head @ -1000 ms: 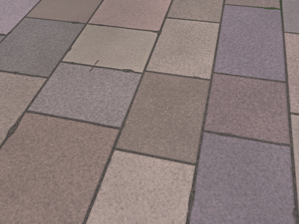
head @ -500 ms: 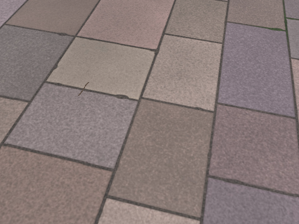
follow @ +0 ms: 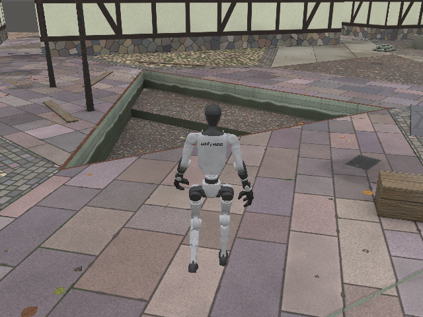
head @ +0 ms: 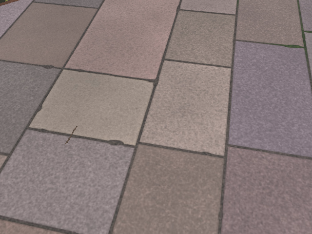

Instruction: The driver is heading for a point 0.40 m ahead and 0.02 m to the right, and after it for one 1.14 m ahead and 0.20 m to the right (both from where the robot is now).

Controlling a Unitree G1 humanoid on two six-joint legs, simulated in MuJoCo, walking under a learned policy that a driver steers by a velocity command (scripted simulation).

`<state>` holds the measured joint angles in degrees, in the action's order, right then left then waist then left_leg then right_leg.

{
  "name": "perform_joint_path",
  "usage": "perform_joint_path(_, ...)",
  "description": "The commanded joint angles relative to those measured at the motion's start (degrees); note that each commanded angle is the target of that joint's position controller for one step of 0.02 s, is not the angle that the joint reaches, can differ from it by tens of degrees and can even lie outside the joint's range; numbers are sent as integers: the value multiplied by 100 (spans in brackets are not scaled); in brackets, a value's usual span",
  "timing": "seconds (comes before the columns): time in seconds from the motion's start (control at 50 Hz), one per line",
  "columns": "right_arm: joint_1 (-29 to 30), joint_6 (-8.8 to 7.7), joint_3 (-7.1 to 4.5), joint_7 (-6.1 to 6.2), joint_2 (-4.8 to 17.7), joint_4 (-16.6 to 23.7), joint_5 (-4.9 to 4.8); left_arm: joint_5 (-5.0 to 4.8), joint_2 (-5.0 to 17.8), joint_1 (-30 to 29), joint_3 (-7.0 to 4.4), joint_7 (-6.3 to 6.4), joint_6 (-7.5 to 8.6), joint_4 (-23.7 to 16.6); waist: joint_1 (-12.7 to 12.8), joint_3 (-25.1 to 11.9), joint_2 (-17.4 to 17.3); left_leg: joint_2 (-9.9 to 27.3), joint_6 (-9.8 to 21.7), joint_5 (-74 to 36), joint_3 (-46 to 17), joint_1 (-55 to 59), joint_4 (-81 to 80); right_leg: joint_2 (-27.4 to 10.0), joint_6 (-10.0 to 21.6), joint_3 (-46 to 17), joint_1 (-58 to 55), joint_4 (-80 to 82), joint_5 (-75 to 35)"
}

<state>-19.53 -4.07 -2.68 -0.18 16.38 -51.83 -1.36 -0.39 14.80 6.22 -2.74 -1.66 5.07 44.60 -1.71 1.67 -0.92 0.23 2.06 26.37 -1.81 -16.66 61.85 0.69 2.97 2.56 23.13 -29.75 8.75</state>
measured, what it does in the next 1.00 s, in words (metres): walks ahead: left foot, then right foot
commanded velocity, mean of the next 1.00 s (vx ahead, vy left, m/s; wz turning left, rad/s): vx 0.34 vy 0.00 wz -0.13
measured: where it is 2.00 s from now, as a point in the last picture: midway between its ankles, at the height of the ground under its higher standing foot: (183, 162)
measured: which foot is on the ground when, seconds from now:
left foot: up 0.00-0.40, down 0.42-0.94, up 0.96-1.00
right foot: down 0.00-0.44, up 0.46-0.92, down 0.94-1.00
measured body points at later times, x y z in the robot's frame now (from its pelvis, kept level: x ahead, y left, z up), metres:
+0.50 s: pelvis +0.28 +0.05 -0.01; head +0.31 +0.07 +0.44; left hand +0.29 +0.33 -0.15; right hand +0.46 -0.20 -0.10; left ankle +0.37 +0.15 -0.73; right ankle +0.11 -0.09 -0.66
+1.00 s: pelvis +0.43 +0.04 +0.00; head +0.47 +0.01 +0.45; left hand +0.62 +0.29 -0.10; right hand +0.52 -0.26 -0.13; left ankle +0.37 +0.16 -0.68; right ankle +0.48 -0.06 -0.73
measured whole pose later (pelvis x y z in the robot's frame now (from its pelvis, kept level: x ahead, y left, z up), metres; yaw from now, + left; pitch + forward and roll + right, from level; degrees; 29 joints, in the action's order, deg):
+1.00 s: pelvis +0.43 +0.04 +0.00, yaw -10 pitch +2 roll +1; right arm -5.7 -0.1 -3.7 1.8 16.9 -50.5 0.5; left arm -0.1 16.0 8.0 -4.7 -0.6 0.5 44.3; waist 0.4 2.8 -1.0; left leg -0.6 -0.8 30.3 3.8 -18.7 52.4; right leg 1.1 3.7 0.4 23.6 -32.0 10.9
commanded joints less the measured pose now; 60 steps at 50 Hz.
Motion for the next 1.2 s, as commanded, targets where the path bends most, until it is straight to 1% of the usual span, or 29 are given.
perform_joint_path(0.02,485,-188,-180,10,692,581,26,59,622,648,-168,33,5,-67,370,-402,492,681,29,-774,-214,-2355,524,-1548,1031,-2153,-2126,1697,22)
perform_joint_path(0.1,373,23,-139,47,356,560,83,52,695,578,-191,37,112,71,61,-193,532,846,-191,-1345,-151,-1951,-135,-1335,1120,-1382,-1299,2218,-776)
perform_joint_path(0.16,950,17,-114,41,300,734,128,37,835,808,-225,113,94,225,193,-27,416,837,-304,-2275,-100,-2183,-1203,-1210,1041,-962,-1363,2325,-1096)
perform_joint_path(0.24,1745,-42,-40,-45,166,914,85,-30,965,1198,-246,167,50,436,483,112,390,579,-288,-3197,128,-1834,-2520,-1086,867,-596,-1495,2349,-948)
perform_joint_path(0.34,2240,-97,-51,-191,320,1153,42,-93,1049,1508,-294,205,-87,711,526,239,432,477,-35,-2720,28,-1966,-3161,-1535,750,-735,-2450,1906,-1107)
perform_joint_path(0.38,1947,-123,-106,-220,469,1095,46,-90,1125,1416,-324,228,-153,734,306,58,531,328,122,-2285,158,-1448,-3274,-1585,632,-728,-2663,1494,-1907)
perform_joint_path(0.4,1430,-130,-188,-207,602,945,60,-92,1134,1290,-322,237,-189,719,-6,-241,537,141,242,-2223,348,-689,-3406,-1424,523,-568,-2613,881,-2795)
perform_joint_path(0.42,495,-126,-336,-160,880,646,77,-52,973,1310,-260,246,-217,697,-387,-845,396,112,416,-2305,365,659,-3358,-1096,360,-331,-2197,-249,-3031)
perform_joint_path(0.44,-486,-99,-448,-101,1335,473,130,106,654,1469,-123,258,-217,555,-621,-1742,-492,1263,778,-2431,-1009,2373,-3229,-670,137,-27,-994,-2191,-1207)
perform_joint_path(0.46,-576,-84,-476,-153,1574,369,126,31,36,2162,40,192,-80,559,-197,-2265,-1970,2215,1666,-1004,-3739,3865,-4145,363,-153,-370,1150,-3830,2374)
perform_joint_path(0.48,-325,-96,-321,-160,1006,480,85,-89,724,1734,-106,167,31,625,-400,-1843,-1141,2095,1476,-895,-3707,3526,-4446,56,-117,-981,1720,-4406,2500)
perform_joint_path(0.5,177,-113,-250,-137,811,580,125,-186,942,1244,-172,156,95,492,-313,-1103,-793,1953,1272,-1990,-2746,2756,-4412,-181,-75,-856,1890,-4433,2028)
perform_joint_path(0.52,596,-123,-210,-140,712,656,168,-138,868,1058,-164,203,95,490,-103,-786,-264,1751,1171,-3399,-2015,1987,-4389,-457,-137,-698,1580,-4220,1599)
perform_joint_path(0.54,845,-130,-172,-156,544,664,191,-40,832,958,-201,245,48,498,40,-557,-126,1550,1121,-4447,-1447,1401,-4423,-591,-209,-644,1311,-3910,1425)
perform_joint_path(0.58,934,-167,-120,-161,381,570,255,-16,580,1212,-184,271,-113,576,309,-632,-345,1337,1075,-5405,-862,838,-4573,-688,-294,-641,630,-3499,1202)
perform_joint_path(0.68,1152,-129,-155,31,602,359,284,-1,330,901,-110,286,-311,481,380,-566,-406,1140,1001,-5699,283,493,-4829,-591,-436,-559,303,-1857,-18)
perform_joint_path(0.74,1036,1,-205,151,793,243,247,-17,454,414,-136,217,-337,254,167,-540,-379,1240,992,-5296,455,811,-4879,-528,-419,-416,346,-1299,-530)
perform_joint_path(0.82,1008,216,-244,238,829,150,160,1,543,62,-202,132,-428,-30,58,-354,-331,1506,979,-4701,456,1311,-4611,-507,-318,-319,605,-975,-30)
perform_joint_path(0.88,1108,369,-296,297,886,200,68,-21,557,51,-250,36,-471,-192,105,-264,-375,1644,847,-4730,415,1528,-4030,-381,-151,-121,589,-645,505)
perform_joint_path(0.92,1113,442,-310,347,860,235,12,-16,673,512,-345,11,-439,-148,370,-500,-191,1318,443,-5028,711,1373,-3015,-124,122,3,-327,329,-426)
perform_joint_path(0.94,948,417,-290,339,774,307,128,14,1190,926,-518,89,-428,-118,440,-893,570,789,18,-4062,997,661,-1795,-596,482,-919,-1407,553,-2589)
perform_joint_path(0.96,960,359,-163,262,371,534,369,79,1758,1096,-625,191,-459,-175,257,-1169,1898,-258,-479,435,1078,-1284,-32,-1947,1578,-2838,-2777,433,-5179)
perform_joint_path(0.98,1069,290,-145,161,410,562,314,86,1333,1273,-503,174,-431,-193,473,-1984,1370,-370,-428,1423,-117,-1740,783,-2175,2045,-3461,-3120,658,-3611)
perform_joint_path(1.0,1267,248,-204,89,593,595,103,14,1163,1053,-479,156,-372,-267,450,-1604,895,-118,-336,1057,-327,-2125,935,-1903,1823,-3168,-2875,887,-1997)
perform_joint_path(1.02,1424,221,-228,73,623,604,37,-95,1031,827,-460,177,-339,-299,373,-1228,537,89,-271,527,-319,-2327,593,-1601,1479,-2906,-2544,1136,-249)
perform_joint_path(1.04,1622,211,-264,89,687,616,81,-153,917,657,-420,204,-346,-344,343,-870,376,231,-253,129,-275,-2361,99,-1441,1255,-2832,-2126,1434,1098)
perform_joint_path(1.06,1750,198,-291,104,737,656,120,-123,901,490,-406,250,-348,-393,265,-624,545,268,-261,-193,-250,-2127,-370,-1283,1163,-2787,-1696,1674,1666)
perform_joint_path(1.12,1782,63,-265,88,563,627,140,-6,1008,545,-446,348,-309,-457,255,-533,757,84,-352,-715,-144,-1606,-1401,-1012,1122,-2560,-1357,1860,1380)
perform_joint_path(1.2,1950,-39,-209,41,447,656,105,-54,1179,664,-506,367,-308,-484,361,-536,848,-66,-458,-1124,-95,-1030,-2403,-875,1058,-2477,-1027,1777,1436)
Keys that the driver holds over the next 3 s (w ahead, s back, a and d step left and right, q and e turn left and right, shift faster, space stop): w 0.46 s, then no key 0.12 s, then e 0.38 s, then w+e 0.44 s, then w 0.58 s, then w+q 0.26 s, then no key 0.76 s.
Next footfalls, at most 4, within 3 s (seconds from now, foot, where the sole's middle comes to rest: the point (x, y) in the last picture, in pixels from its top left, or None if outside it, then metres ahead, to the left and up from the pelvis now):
0.42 left None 0.41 0.15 -0.77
0.94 right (180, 220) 0.52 -0.07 -0.77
1.36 left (133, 192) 0.65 0.13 -0.77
1.82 right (212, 163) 0.79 -0.24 -0.77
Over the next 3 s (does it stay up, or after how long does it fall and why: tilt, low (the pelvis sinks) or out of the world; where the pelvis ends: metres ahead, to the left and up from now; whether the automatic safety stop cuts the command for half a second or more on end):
stays up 1.11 -0.26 0.01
